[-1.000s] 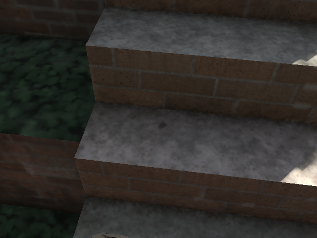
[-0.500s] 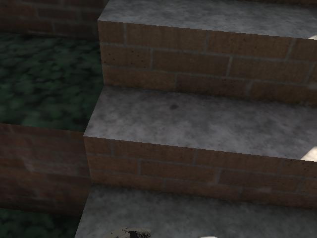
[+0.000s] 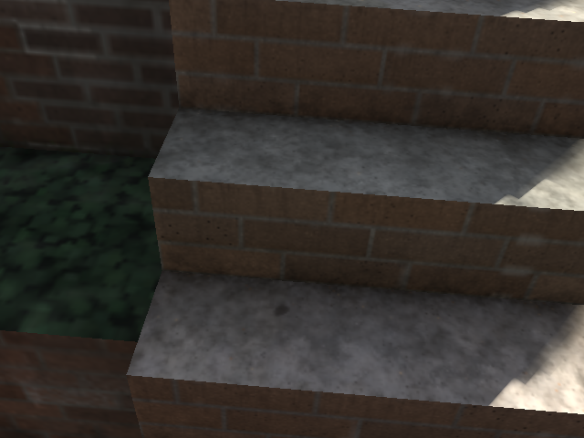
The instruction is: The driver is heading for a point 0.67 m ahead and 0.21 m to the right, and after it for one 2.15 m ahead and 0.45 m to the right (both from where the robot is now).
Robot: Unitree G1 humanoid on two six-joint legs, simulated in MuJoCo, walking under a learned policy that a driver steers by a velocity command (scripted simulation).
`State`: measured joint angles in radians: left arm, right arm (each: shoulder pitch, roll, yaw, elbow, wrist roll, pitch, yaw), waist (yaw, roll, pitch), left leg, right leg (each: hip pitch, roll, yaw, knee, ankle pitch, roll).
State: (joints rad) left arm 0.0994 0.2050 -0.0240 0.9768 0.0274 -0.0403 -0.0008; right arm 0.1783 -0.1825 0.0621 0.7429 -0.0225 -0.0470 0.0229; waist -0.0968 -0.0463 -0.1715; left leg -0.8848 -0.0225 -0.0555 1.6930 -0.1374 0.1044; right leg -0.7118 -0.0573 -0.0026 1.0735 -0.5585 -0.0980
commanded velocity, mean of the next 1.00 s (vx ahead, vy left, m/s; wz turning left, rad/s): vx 0.12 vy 0.00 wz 0.00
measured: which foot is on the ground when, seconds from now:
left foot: up 0.00-0.08, down 0.10-0.80, up 0.82-0.86, down 0.88-1.00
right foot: down 0.00-0.10, up 0.12-0.60, down 0.62-1.00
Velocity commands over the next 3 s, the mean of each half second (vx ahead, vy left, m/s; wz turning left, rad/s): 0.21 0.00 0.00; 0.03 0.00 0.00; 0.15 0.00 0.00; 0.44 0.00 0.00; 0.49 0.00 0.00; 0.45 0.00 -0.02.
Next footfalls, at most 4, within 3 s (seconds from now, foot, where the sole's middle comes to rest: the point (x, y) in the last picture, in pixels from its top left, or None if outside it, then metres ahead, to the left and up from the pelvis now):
0.10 left None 0.08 0.15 -0.71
0.62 right None -0.12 -0.20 -0.92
0.88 left None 0.04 0.10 -0.70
1.58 left None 0.12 0.09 -0.70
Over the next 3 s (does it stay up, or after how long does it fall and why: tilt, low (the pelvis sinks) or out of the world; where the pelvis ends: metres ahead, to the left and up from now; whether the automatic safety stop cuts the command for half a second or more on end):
stays up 0.13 0.02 0.12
